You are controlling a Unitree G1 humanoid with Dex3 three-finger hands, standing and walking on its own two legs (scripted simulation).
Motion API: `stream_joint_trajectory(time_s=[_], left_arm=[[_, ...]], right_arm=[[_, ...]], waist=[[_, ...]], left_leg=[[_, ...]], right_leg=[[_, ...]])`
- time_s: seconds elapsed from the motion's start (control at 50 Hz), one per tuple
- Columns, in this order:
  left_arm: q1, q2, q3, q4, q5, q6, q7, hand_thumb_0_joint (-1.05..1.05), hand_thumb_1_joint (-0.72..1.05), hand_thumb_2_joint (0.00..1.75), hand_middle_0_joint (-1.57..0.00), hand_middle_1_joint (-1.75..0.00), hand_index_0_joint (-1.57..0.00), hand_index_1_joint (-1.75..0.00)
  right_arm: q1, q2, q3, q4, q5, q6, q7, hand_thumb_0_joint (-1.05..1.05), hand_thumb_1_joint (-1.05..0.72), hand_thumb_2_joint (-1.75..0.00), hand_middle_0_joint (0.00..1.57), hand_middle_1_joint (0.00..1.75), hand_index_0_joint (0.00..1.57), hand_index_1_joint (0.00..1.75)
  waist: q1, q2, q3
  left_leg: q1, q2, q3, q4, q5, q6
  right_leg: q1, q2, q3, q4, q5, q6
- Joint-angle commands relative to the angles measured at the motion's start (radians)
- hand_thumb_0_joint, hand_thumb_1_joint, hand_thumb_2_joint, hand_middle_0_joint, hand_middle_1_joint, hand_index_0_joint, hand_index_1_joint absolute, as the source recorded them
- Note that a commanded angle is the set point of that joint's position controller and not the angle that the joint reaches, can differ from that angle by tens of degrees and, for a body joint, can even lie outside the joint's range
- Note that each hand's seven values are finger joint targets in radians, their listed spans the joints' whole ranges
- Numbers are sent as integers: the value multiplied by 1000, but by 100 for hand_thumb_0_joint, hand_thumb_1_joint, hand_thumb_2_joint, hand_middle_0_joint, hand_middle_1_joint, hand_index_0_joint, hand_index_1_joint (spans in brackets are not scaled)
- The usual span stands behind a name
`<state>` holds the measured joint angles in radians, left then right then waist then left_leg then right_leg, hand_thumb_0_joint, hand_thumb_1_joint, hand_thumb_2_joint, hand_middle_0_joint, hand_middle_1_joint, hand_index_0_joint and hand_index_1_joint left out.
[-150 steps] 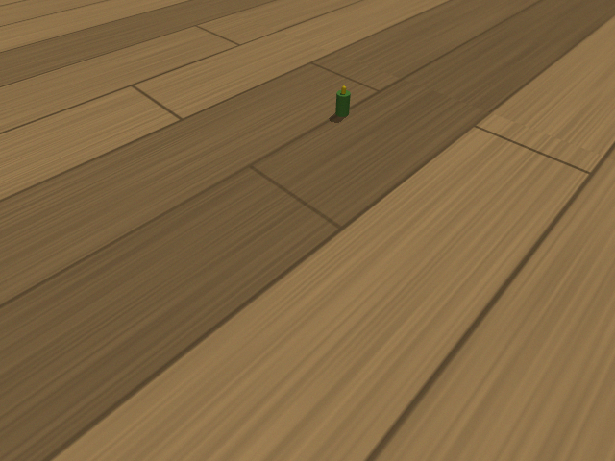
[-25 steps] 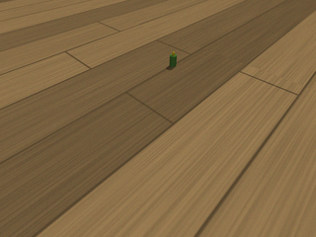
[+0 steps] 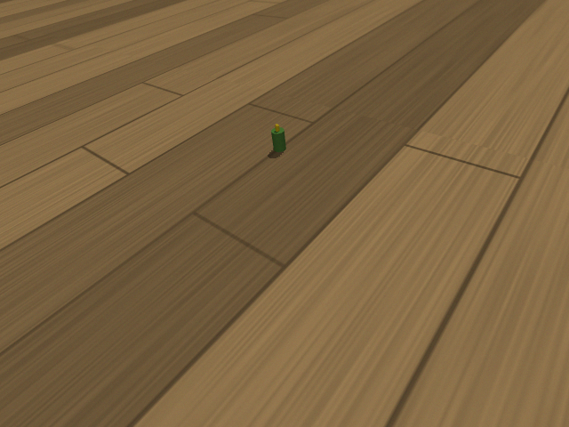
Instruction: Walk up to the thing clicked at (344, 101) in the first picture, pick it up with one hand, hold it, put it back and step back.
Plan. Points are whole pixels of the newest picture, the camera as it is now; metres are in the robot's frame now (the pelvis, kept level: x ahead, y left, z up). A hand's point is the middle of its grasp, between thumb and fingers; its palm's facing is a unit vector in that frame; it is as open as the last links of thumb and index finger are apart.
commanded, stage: walk up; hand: left
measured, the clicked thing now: (278, 136) +2.03 +0.25 -0.69
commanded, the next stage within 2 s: none
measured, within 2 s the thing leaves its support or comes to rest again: neither
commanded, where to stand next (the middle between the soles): +1.66 +0.03 m, yaw -2 degrees
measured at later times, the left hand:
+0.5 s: hand (177, 301) +0.43 +0.29 -0.14, palm faces -0.10 -0.93 -0.36, open 7.4 cm
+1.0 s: hand (215, 226) +0.64 +0.25 -0.12, palm faces -0.01 -0.91 -0.41, open 7.4 cm
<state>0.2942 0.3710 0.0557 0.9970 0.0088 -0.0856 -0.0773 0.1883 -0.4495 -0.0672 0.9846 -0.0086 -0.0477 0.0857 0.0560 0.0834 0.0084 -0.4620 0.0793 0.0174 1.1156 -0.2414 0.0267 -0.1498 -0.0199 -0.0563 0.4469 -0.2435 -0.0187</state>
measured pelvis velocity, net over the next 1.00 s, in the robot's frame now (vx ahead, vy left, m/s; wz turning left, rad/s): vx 0.62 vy -0.03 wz -0.03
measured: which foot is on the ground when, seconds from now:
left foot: up 0.00-0.24, down 0.26-0.70, up 0.72-1.00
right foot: down 0.00-0.32, up 0.34-0.66, down 0.68-1.00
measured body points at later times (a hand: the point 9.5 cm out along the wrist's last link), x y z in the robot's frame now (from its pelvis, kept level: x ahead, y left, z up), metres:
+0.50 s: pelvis +0.33 +0.02 +0.00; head +0.35 +0.03 +0.44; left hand +0.44 +0.34 -0.12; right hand +0.39 -0.30 -0.11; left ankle +0.33 +0.16 -0.74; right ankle +0.32 -0.12 -0.68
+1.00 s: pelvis +0.62 -0.03 +0.00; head +0.63 -0.06 +0.45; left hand +0.64 +0.30 -0.10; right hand +0.72 -0.35 -0.12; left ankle +0.74 +0.13 -0.69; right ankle +0.59 -0.14 -0.74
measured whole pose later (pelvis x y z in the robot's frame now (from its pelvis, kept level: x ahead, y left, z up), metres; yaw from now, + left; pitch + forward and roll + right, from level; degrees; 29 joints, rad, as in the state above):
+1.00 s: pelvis +0.62 -0.03 +0.00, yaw -2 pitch -2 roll -1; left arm 0.36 0.39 0.05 0.94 0.01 -0.11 -0.05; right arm 0.22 -0.45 -0.07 0.90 -0.01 -0.04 0.09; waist 0.05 0.08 0.05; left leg -0.56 0.07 -0.06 0.87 -0.17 -0.01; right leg -0.09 -0.01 -0.10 0.37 -0.25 -0.02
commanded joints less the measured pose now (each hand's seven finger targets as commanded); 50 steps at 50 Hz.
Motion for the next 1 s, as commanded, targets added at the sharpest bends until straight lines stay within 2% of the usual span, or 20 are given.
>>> stream_joint_trajectory(time_s=[0.0,0.14,0.2,0.24,0.26,0.28,0.3,0.32,0.36,0.4,0.5,0.56,0.64,0.66,0.68,0.7,0.72,0.76,0.8,0.98], left_arm=[[-91,311,74,-113,-18,-48,32,0,90,90,-20,-30,-20,-30],[-8,334,80,-113,-7,-38,31,0,90,90,-20,-30,-20,-30],[0,337,70,-113,-11,-22,35,0,90,90,-20,-30,-20,-30],[14,324,61,-125,-16,-13,45,0,90,90,-20,-30,-20,-30],[45,277,45,-139,-19,-5,49,0,90,90,-20,-30,-20,-30],[91,196,19,-162,-25,-4,52,0,90,90,-20,-30,-20,-30],[98,248,31,-165,-44,-7,59,0,90,90,-20,-30,-20,-30],[39,301,32,-157,-31,-12,69,0,90,90,-20,-30,-20,-30],[-55,295,26,-157,-35,-26,55,0,90,90,-20,-30,-20,-30],[-9,262,29,-143,-43,-15,34,0,90,90,-20,-30,-20,-30],[-89,230,28,-181,-16,1,-5,0,90,90,-20,-30,-20,-30],[-97,234,47,-165,-6,-7,-14,0,90,90,-20,-30,-20,-30],[113,304,101,-73,-4,-9,7,0,90,90,-20,-30,-20,-30],[217,359,123,-60,2,-13,19,0,90,90,-20,-30,-20,-30],[229,429,132,-87,4,-22,32,0,90,90,-20,-30,-20,-30],[150,454,121,-117,-14,-24,32,0,90,90,-20,-30,-20,-30],[50,445,118,-147,-23,-22,37,0,90,90,-20,-30,-20,-30],[-29,368,93,-156,-22,-32,48,0,90,90,-20,-30,-20,-30],[-59,310,77,-147,-24,-40,48,0,90,90,-20,-30,-20,-30],[-12,329,86,-170,-2,-58,46,0,90,90,-20,-30,-20,-30]], right_arm=[[-14,-189,-64,-89,-10,-2,16,0,-90,-90,20,30,20,30],[-225,-141,-51,-189,-19,-26,27,0,-90,-90,20,30,20,30],[-174,-134,-60,-168,-20,-31,15,0,-90,-90,20,30,20,30],[21,-162,-79,-110,-29,-35,-5,0,-90,-90,20,30,20,30],[204,-219,-103,-69,-50,-42,-18,0,-90,-90,20,30,20,30],[319,-307,-132,-68,-62,-46,-34,0,-90,-90,20,30,20,30],[313,-344,-143,-86,-29,-50,-36,0,-90,-90,20,30,20,30],[261,-340,-153,-100,-5,-48,-42,0,-90,-90,20,30,20,30],[144,-250,-106,-141,4,-51,-52,0,-90,-90,20,30,20,30],[92,-211,-81,-151,14,-59,-52,0,-90,-90,20,30,20,30],[25,-222,-71,-194,6,-79,-40,0,-90,-90,20,30,20,30],[7,-233,-71,-194,5,-81,-29,0,-90,-90,20,30,20,30],[19,-184,-55,-190,4,-73,-33,0,-90,-90,20,30,20,30],[85,-136,-39,-182,3,-68,-31,0,-90,-90,20,30,20,30],[149,-97,-23,-189,6,-59,-31,0,-90,-90,20,30,20,30],[154,-196,-47,-178,9,-53,-39,0,-90,-90,20,30,20,30],[112,-230,-53,-159,3,-48,-47,0,-90,-90,20,30,20,30],[74,-204,-48,-131,25,-42,-45,0,-90,-90,20,30,20,30],[147,-171,-36,-106,27,-29,-34,0,-90,-90,20,30,20,30],[-66,-136,-43,-188,-13,-13,14,0,-90,-90,20,30,20,30]], waist=[[-51,-186,132],[14,-158,109],[-10,-153,43],[-89,-55,-68],[-168,36,-175],[-202,250,-257],[-193,252,-295],[-177,168,-263],[-138,-3,-123],[-85,19,-50],[-62,61,90],[-44,79,65],[85,-128,-84],[131,-331,-150],[98,-455,-133],[68,-387,-137],[45,-294,-73],[-4,-213,37],[-54,-253,34],[-19,-188,85]], left_leg=[[-120,65,-48,-139,134,-36],[-49,68,-1,-548,183,-46],[111,12,63,-582,179,-20],[349,-53,105,-639,131,16],[612,-28,42,-640,41,82],[836,196,-290,-665,-101,147],[970,351,-707,-793,-53,259],[892,403,-715,-800,-33,309],[607,277,-317,-783,230,215],[407,214,-148,-824,276,176],[276,213,-33,-889,189,203],[209,165,18,-840,89,160],[22,97,65,-451,98,92],[-54,-18,121,-137,17,66],[-175,-96,56,76,-272,27],[-223,-87,-13,191,-282,9],[-232,-29,-72,227,-232,9],[-158,8,-151,146,-56,19],[-78,21,-117,20,7,19],[-103,37,-58,-432,128,-42]], right_leg=[[-88,-193,221,-362,-287,-117],[30,-169,87,-283,-21,-141],[57,-194,80,-170,225,-150],[55,-152,25,142,446,-120],[-100,-104,5,427,396,-80],[-377,5,8,701,4,-36],[-584,143,79,805,-278,-31],[-613,34,178,847,-258,-52],[-505,-29,232,800,-132,-37],[-395,-54,172,696,-85,-21],[-381,-111,76,316,-18,24],[-202,-77,16,174,169,8],[249,-40,8,196,133,-34],[353,-98,128,68,-143,-53],[336,-335,554,-142,-355,-90],[320,-439,835,-269,-411,-188],[213,-437,828,-291,-449,-217],[30,-305,485,-242,-166,-119],[-31,-210,262,-213,37,-84],[7,-228,95,-267,-12,-165]])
